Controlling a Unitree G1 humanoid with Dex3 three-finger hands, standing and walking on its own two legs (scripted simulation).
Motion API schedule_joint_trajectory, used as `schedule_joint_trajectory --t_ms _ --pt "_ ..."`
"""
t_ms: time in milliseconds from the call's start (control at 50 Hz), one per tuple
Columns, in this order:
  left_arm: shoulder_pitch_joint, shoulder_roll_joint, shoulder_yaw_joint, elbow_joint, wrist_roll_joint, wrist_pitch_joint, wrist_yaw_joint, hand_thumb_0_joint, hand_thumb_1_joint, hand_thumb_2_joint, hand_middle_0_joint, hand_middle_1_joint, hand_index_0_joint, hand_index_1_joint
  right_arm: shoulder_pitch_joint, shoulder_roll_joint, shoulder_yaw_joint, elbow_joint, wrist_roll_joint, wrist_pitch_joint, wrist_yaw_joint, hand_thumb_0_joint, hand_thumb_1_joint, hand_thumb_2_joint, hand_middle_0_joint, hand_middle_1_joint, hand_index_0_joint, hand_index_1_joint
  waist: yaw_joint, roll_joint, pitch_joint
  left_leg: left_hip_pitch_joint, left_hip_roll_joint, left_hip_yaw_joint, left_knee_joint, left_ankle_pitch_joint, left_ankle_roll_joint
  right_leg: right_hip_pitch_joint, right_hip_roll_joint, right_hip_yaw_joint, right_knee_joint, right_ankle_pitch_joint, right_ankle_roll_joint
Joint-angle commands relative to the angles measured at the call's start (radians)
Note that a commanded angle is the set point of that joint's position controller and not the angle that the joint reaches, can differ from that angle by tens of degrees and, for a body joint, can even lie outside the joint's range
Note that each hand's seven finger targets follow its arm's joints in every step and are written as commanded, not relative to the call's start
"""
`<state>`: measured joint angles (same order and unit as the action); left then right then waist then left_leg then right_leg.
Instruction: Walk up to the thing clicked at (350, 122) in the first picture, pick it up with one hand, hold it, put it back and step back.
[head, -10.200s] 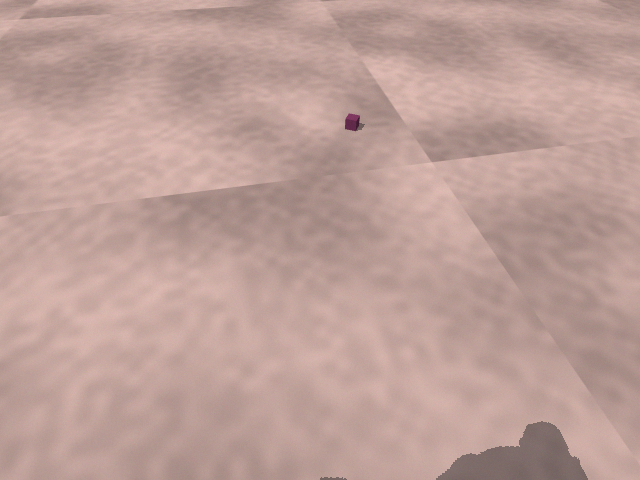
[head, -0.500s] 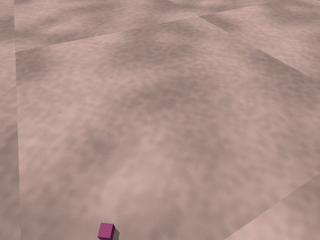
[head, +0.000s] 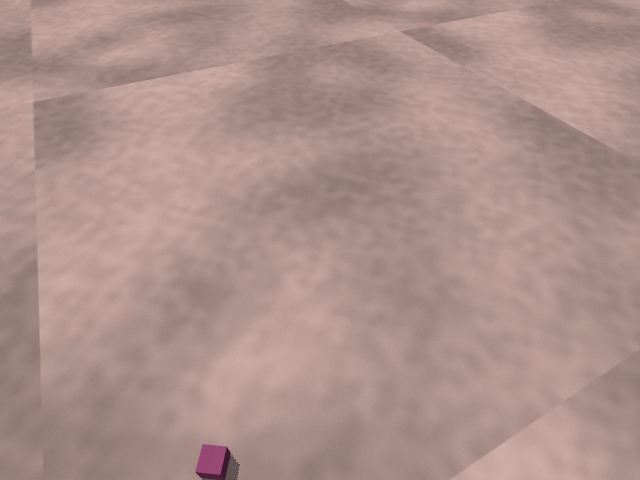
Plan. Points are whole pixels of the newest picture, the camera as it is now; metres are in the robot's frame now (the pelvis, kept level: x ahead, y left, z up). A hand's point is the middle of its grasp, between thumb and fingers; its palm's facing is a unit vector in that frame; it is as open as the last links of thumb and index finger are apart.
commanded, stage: stand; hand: left
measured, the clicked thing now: (213, 462) +0.33 +0.31 -0.75
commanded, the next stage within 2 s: walk up in 0.92 s
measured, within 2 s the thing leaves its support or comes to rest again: neither
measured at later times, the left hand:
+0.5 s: hand out of the picture +0.07 +0.25 -0.16, palm faces -0.03 -0.94 -0.35, open 7.4 cm
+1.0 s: hand out of the picture +0.07 +0.27 -0.16, palm faces +0.00 -0.92 -0.38, open 7.3 cm
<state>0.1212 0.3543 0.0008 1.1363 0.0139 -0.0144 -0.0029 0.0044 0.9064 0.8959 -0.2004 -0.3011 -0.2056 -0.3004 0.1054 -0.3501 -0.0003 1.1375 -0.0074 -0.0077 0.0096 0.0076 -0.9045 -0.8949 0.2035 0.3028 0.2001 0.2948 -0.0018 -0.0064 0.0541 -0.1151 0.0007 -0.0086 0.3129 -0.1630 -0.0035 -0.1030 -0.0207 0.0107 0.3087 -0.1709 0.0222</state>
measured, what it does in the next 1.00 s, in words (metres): stands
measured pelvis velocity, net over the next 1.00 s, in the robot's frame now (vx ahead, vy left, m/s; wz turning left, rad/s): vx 0.00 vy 0.01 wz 0.01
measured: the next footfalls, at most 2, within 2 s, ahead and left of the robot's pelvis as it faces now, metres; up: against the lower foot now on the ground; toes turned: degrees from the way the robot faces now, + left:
left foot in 1.24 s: +0.00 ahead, +0.23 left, +0.00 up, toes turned +0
right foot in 1.78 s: -0.02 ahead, -0.05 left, +0.00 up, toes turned -1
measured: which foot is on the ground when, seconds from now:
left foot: down 0.00-0.96, up 0.98-1.00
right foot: down 0.00-1.00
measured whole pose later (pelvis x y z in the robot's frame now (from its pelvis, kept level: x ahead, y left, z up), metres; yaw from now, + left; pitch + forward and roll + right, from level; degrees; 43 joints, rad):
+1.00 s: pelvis +0.00 +0.01 +0.00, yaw +1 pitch -2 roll -1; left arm 0.13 0.34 0.02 1.08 0.01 -0.03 0.03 0.00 0.90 0.90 -0.20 -0.30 -0.21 -0.30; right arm 0.10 -0.39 -0.04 1.06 -0.04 0.05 0.03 0.01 -0.90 -0.89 0.20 0.30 0.20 0.29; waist 0.00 0.03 0.08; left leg -0.21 -0.01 -0.03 0.51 -0.27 0.01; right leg -0.14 -0.02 0.00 0.38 -0.20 0.02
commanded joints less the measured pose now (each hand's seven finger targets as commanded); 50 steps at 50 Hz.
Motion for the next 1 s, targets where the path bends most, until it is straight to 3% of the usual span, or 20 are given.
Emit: schedule_joint_trajectory --t_ms 0,140,260,420,560,660,880,900,920,940,960,980 --pt "-0.031 0.212 0.039 -0.063 -0.003 -0.018 0.011 0.0 0.9 0.9 -0.2 -0.3 -0.2 -0.3 -0.039 -0.217 -0.039 -0.058 0.0 -0.024 -0.015 0.0 -0.9 -0.9 0.2 0.3 0.2 0.3 0.003 0.004 -0.085 0.022 0.127 -0.094 -0.038 0.128 0.025 0.01 -0.112 0.078 -0.043 0.126 -0.033" --pt "-0.03 0.213 0.038 -0.067 -0.002 -0.014 0.011 0.0 0.9 0.9 -0.2 -0.3 -0.2 -0.3 -0.04 -0.215 -0.038 -0.06 -0.001 -0.022 -0.017 0.0 -0.9 -0.9 0.2 0.3 0.2 0.3 0.003 0.014 -0.079 0.021 0.126 -0.094 -0.044 0.118 0.02 -0.003 -0.107 0.073 -0.041 0.101 -0.038" --pt "-0.028 0.213 0.038 -0.067 -0.003 -0.016 0.012 0.0 0.9 0.9 -0.2 -0.3 -0.2 -0.3 -0.03 -0.214 -0.037 -0.062 0.001 -0.023 -0.017 0.0 -0.9 -0.9 0.2 0.3 0.2 0.3 -0.001 0.007 -0.085 0.019 0.124 -0.087 -0.035 0.149 0.023 0.017 -0.113 0.077 -0.038 0.158 -0.035" --pt "-0.029 0.212 0.038 -0.068 -0.001 -0.012 0.011 0.0 0.9 0.9 -0.2 -0.3 -0.2 -0.3 -0.037 -0.217 -0.039 -0.065 -0.001 -0.021 -0.017 0.0 -0.9 -0.9 0.2 0.3 0.2 0.3 0.003 0.008 -0.054 -0.003 0.121 -0.095 -0.056 0.061 0.018 -0.008 -0.106 0.076 -0.053 0.054 -0.038" --pt "-0.036 0.219 0.041 -0.068 -0.003 -0.017 0.012 0.0 0.9 0.9 -0.2 -0.3 -0.2 -0.3 -0.028 -0.211 -0.035 -0.067 0.0 -0.022 -0.016 0.0 -0.9 -0.9 0.2 0.3 0.2 0.3 -0.002 0.005 -0.08 0.017 0.124 -0.095 -0.039 0.126 0.024 0.013 -0.113 0.075 -0.042 0.121 -0.035" --pt "-0.027 0.208 0.039 -0.068 -0.003 -0.015 0.01 0.0 0.9 0.9 -0.2 -0.3 -0.2 -0.3 -0.03 -0.218 -0.038 -0.065 -0.001 -0.021 -0.017 0.0 -0.9 -0.9 0.2 0.3 0.2 0.3 0.002 0.013 -0.071 0.003 0.122 -0.094 -0.043 0.091 0.024 0.012 -0.112 0.077 -0.049 0.099 -0.038" --pt "-0.031 0.216 0.04 -0.073 -0.003 -0.014 0.012 0.0 0.9 0.9 -0.2 -0.3 -0.2 -0.3 -0.022 -0.216 -0.037 -0.067 -0.001 -0.022 -0.019 0.0 -0.9 -0.9 0.2 0.3 0.2 0.3 -0.002 0.005 -0.08 0.023 0.128 -0.094 -0.038 0.126 0.022 0.01 -0.113 0.075 -0.035 0.117 -0.04" --pt "0.035 0.328 0.091 -0.074 -0.016 -0.019 0.044 0.0 0.9 0.9 -0.2 -0.3 -0.2 -0.3 -0.04 -0.318 -0.101 -0.121 -0.038 0.027 0.003 0.0 -0.9 -0.9 0.2 0.3 0.2 0.3 0.022 0.106 -0.018 -0.08 0.069 -0.05 0.085 0.206 0.039 0.007 -0.159 0.096 0.04 0.267 -0.067" --pt "0.092 0.354 0.102 -0.074 -0.016 -0.018 0.059 0.0 0.9 0.9 -0.2 -0.3 -0.2 -0.3 -0.052 -0.28 -0.099 -0.152 -0.037 0.045 0.01 0.0 -0.9 -0.9 0.2 0.3 0.2 0.3 0.037 0.057 -0.037 -0.13 0.045 -0.025 0.178 0.171 0.029 0.039 -0.223 0.152 0.042 0.336 -0.111" --pt "0.1 0.371 0.113 -0.083 -0.012 -0.019 0.069 0.0 0.9 0.9 -0.2 -0.3 -0.2 -0.3 -0.058 -0.249 -0.099 -0.174 -0.04 0.054 0.016 0.0 -0.9 -0.9 0.2 0.3 0.2 0.3 0.048 -0.043 -0.025 -0.194 0.001 -0.006 0.321 -0.099 0.02 0.038 -0.316 0.245 0.002 0.387 -0.18" --pt "0.114 0.379 0.12 -0.103 -0.001 -0.023 0.081 0.0 0.9 0.9 -0.2 -0.3 -0.2 -0.3 -0.056 -0.234 -0.102 -0.205 -0.044 0.067 0.024 0.0 -0.9 -0.9 0.2 0.3 0.2 0.3 0.063 -0.072 -0.022 -0.271 -0.015 -0.052 0.507 -0.326 0.017 0.049 -0.403 0.321 -0.001 0.485 -0.265" --pt "0.123 0.381 0.131 -0.128 0.01 -0.026 0.089 0.0 0.9 0.9 -0.2 -0.3 -0.2 -0.3 -0.033 -0.232 -0.108 -0.239 -0.053 0.08 0.032 0.0 -0.9 -0.9 0.2 0.3 0.2 0.3 0.056 -0.085 -0.029 -0.322 0.02 -0.113 0.631 -0.373 0.026 0.037 -0.448 0.344 0.015 0.501 -0.314"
